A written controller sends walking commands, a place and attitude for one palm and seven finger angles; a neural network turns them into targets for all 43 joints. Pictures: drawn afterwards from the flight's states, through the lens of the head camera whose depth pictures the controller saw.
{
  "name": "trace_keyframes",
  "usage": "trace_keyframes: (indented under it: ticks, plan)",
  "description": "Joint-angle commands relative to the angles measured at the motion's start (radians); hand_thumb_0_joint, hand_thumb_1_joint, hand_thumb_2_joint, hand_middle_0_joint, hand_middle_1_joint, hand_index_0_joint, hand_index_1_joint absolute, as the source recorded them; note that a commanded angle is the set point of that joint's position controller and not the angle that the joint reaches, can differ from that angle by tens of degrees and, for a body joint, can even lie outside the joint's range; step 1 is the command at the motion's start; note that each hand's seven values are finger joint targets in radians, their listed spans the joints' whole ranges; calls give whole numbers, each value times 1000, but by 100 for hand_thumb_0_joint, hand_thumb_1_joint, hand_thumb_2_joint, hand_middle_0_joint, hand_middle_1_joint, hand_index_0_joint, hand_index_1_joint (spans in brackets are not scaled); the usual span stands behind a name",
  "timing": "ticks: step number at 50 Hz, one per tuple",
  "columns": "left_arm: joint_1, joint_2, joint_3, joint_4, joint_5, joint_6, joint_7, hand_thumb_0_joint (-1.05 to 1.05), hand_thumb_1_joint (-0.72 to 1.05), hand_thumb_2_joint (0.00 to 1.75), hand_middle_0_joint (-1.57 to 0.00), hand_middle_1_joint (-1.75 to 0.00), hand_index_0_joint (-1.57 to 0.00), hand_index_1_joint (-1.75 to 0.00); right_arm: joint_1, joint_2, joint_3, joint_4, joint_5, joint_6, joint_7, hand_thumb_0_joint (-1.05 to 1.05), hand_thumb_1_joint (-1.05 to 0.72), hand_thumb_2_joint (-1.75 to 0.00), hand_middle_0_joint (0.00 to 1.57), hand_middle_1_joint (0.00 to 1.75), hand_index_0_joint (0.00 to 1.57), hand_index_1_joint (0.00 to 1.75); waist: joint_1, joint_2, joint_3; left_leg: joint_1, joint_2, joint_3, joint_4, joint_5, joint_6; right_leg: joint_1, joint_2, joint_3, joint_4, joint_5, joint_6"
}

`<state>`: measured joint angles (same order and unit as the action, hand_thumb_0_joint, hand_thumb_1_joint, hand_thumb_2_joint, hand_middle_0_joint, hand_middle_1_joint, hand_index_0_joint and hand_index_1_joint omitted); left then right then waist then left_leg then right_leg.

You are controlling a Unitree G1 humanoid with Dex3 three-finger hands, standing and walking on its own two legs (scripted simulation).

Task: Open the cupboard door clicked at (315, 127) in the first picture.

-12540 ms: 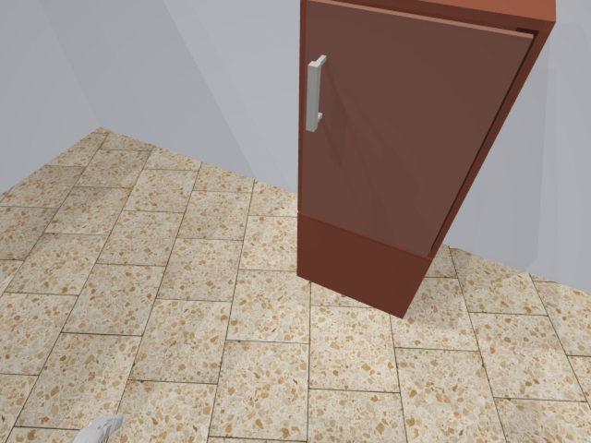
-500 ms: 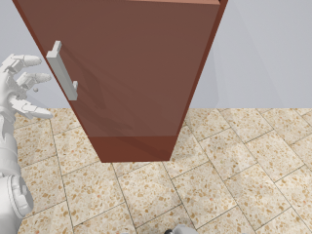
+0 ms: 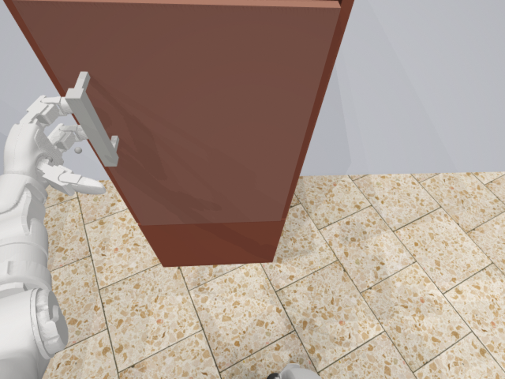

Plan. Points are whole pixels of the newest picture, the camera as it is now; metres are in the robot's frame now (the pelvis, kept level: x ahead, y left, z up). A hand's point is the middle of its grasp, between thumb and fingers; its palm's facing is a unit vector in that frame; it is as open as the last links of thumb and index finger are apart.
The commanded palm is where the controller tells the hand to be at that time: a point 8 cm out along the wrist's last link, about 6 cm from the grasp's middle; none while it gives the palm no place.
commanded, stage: slide the fingers in behind the handle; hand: left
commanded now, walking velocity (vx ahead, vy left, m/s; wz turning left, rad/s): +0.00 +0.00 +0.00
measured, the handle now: (98, 122) +0.49 +0.24 +0.10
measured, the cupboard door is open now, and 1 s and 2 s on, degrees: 0 0 1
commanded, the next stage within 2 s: close the thumb around the handle in 1.20 s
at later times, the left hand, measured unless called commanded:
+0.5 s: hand (96, 153) +0.43 +0.23 +0.10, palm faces +0.02 -1.00 -0.01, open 14.0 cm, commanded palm +0.40 +0.28 +0.10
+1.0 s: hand (101, 155) +0.43 +0.22 +0.10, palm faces +0.03 -1.00 +0.00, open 14.0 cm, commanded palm +0.40 +0.27 +0.10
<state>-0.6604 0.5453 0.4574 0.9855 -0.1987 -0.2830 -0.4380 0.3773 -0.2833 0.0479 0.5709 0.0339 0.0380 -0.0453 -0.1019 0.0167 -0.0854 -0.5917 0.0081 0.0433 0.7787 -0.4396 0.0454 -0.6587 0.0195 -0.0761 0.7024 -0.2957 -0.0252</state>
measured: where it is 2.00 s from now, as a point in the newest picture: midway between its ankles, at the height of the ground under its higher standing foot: outside the picture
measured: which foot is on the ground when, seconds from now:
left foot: down 0.00-1.00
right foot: down 0.00-1.00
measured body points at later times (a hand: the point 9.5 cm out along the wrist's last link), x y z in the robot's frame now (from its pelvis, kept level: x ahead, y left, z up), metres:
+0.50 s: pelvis -0.01 +0.00 +0.00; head +0.07 +0.01 +0.44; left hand +0.43 +0.28 +0.10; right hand +0.07 -0.27 -0.11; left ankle -0.04 +0.08 -0.71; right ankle +0.02 -0.11 -0.71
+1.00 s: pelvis -0.01 +0.00 +0.00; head +0.06 +0.01 +0.45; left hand +0.42 +0.27 +0.10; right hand +0.06 -0.26 -0.11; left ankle -0.04 +0.08 -0.71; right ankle +0.02 -0.11 -0.71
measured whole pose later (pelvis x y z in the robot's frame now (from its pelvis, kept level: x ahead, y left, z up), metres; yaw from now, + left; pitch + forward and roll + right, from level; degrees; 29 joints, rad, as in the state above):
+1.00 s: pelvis -0.01 +0.00 +0.00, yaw +0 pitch +12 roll -2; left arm -0.66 0.44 0.37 0.95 -0.18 -0.30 -0.32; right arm 0.36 -0.27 0.04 0.60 0.03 0.00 -0.04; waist -0.09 0.02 -0.08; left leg -0.56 0.00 0.04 0.77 -0.43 0.05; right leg -0.63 0.01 -0.07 0.71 -0.29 -0.02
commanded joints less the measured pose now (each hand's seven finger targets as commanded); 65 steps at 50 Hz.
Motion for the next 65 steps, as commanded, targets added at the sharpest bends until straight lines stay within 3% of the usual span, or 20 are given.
trace_keyframes:
  ticks: [1, 3, 5, 8, 12, 17, 19, 21, 25, 28, 39, 40, 44, 47, 49, 53, 54, 58, 59, 65]
  plan:
    - [-370, 322, 48, -220, -17, -75, 11, 0, -50, 30, -30, -120, -30, -120, 82, -168, -64, -87, 2, -33, -10, 0, -90, -90, 20, 30, 20, 30, 22, 85, -371, 103, 5, -64, -92, 469, -18, 320, 5, 67, -17, 369, -6]
    - [-389, 287, 20, -230, -21, -77, 7, 0, -50, 30, -30, -120, -30, -120, 78, -166, -64, -86, 1, -36, -12, 0, -90, -90, 20, 30, 20, 30, 13, 90, -359, 114, 6, -63, -90, 465, -16, 304, 5, 65, -20, 358, -8]
    - [-387, 307, 35, -203, -21, -74, 0, 0, -50, 30, -30, -120, -30, -120, 82, -171, -66, -75, 3, -37, -15, 0, -90, -90, 20, 30, 20, 30, 10, 56, -360, 100, 5, -63, -93, 428, -14, 312, 4, 68, -25, 348, -5]
    - [-423, 232, -31, -241, -31, -75, -9, 0, -50, 30, -30, -120, -30, -120, 73, -164, -64, -78, 4, -45, -18, 0, -90, -90, 20, 30, 20, 30, 2, 105, -373, 143, 5, -70, -91, 457, -18, 286, 4, 62, -23, 339, -10]
    - [-435, 185, -61, -230, -33, -68, 11, 0, -50, 30, -30, -120, -30, -120, 72, -162, -65, -60, 3, -53, -16, 0, -90, -90, 20, 30, 20, 30, -3, 103, -354, 169, 7, -84, -93, 450, -29, 239, 4, 51, -30, 300, -9]
    - [-395, 238, 1, -205, -21, -62, 57, 0, -50, 30, -30, -120, -30, -120, 70, -164, -65, -61, 1, -55, -14, 0, -90, -90, 20, 30, 20, 30, 20, 23, -356, 100, 1, -76, -103, 398, -22, 303, -2, 57, -25, 309, -7]
    - [-443, 221, -26, -215, -7, -69, 71, 0, -50, 30, -30, -120, -30, -120, 65, -158, -61, -58, 0, -54, -12, 0, -90, -90, 20, 30, 20, 30, 10, 65, -342, 105, -1, -75, -102, 401, -22, 287, -3, 58, -22, 310, -9]
    - [-411, 235, -11, -230, 5, -78, 83, 0, -50, 30, -30, -120, -30, -120, 66, -156, -62, -69, -2, -56, -8, 0, -90, -90, 20, 30, 20, 30, 27, 89, -362, 116, -1, -72, -101, 431, -26, 300, -3, 61, -16, 323, -11]
    - [-407, 233, -5, -249, -3, -91, 87, 0, -50, 30, -30, -120, -30, -120, 68, -156, -63, -71, -2, -58, -5, 0, -90, -90, 20, 30, 20, 30, 26, 64, -394, 123, 2, -71, -96, 446, -25, 326, 1, 65, -14, 349, -9]
    - [-434, 172, -50, -245, -15, -89, 79, 0, -50, 30, -30, -120, -30, -120, 62, -154, -64, -69, 1, -61, -7, 0, -90, -90, 20, 30, 20, 30, 6, 51, -366, 123, 1, -68, -97, 422, -20, 306, 2, 62, -21, 332, -8]
    - [-408, 119, -79, -294, -20, -86, 99, 0, -50, 30, -30, -120, -30, -120, 63, -148, -69, -60, 0, -70, -1, 0, -90, -90, 20, 30, 20, 30, 18, 74, -398, 156, 1, -71, -103, 458, -27, 310, 1, 59, -23, 345, -9]
    - [-371, 136, -57, -285, -18, -85, 105, 0, -50, 30, -30, -120, -30, -120, 62, -149, -69, -61, -2, -71, 0, 0, -90, -90, 20, 30, 20, 30, 33, 74, -392, 147, 0, -70, -103, 455, -30, 319, 0, 60, -21, 344, -11]
    - [-380, 181, -21, -250, -8, -81, 121, 0, -50, 30, -30, -120, -30, -120, 63, -152, -67, -56, -1, -66, -1, 0, -90, -90, 20, 30, 20, 30, 26, 11, -345, 82, -3, -60, -113, 391, -19, 338, -2, 66, -25, 336, -7]
    - [-399, 156, -50, -233, 7, -81, 118, 0, -50, 30, -30, -120, -30, -120, 55, -147, -63, -59, 0, -67, -4, 0, -90, -90, 20, 30, 20, 30, 24, 61, -324, 85, -7, -58, -116, 357, -21, 313, -4, 66, -26, 302, -11]
    - [-405, 161, -46, -262, 4, -93, 115, 0, -50, 30, -30, -120, -30, -120, 58, -148, -67, -61, -2, -70, -3, 0, -90, -90, 20, 30, 20, 30, 28, 80, -361, 123, -4, -63, -107, 399, -25, 311, -1, 66, -22, 315, -13]
    - [-416, 114, -83, -262, -16, -98, 102, 0, -50, 30, -30, -120, -30, -120, 54, -149, -65, -59, 0, -76, -7, 0, -90, -90, 20, 30, 20, 30, 12, 54, -366, 133, -1, -66, -104, 407, -26, 302, 2, 62, -22, 319, -11]
    - [-423, 147, -53, -252, -19, -98, 104, 0, -50, 30, -30, -120, -30, -120, 59, -153, -67, -51, 0, -76, -7, 0, -90, -90, 20, 30, 20, 30, 15, 24, -358, 120, 1, -70, -106, 395, -26, 308, 2, 61, -25, 316, -9]
    - [-431, 181, -29, -221, -12, -96, 105, 0, -50, 30, -30, -120, -30, -120, 57, -156, -62, -49, -2, -76, -12, 0, -90, -90, 20, 30, 20, 30, 19, 28, -335, 91, -5, -69, -108, 376, -22, 313, -2, 63, -21, 308, -12]
    - [-433, 171, -46, -230, -2, -95, 103, 0, -50, 30, -30, -120, -30, -120, 53, -151, -62, -51, -1, -76, -10, 0, -90, -90, 20, 30, 20, 30, 22, 69, -344, 99, -6, -66, -108, 381, -25, 307, -3, 66, -20, 307, -11]
    - [-436, 139, -71, -245, -5, -100, 95, 0, -50, 30, -30, -120, -30, -120, 66, -153, -68, -46, -3, -78, -8, 0, -90, -90, 20, 30, 20, 30, 16, 84, -395, 162, 2, -81, -95, 455, -37, 278, 2, 55, -13, 318, -12]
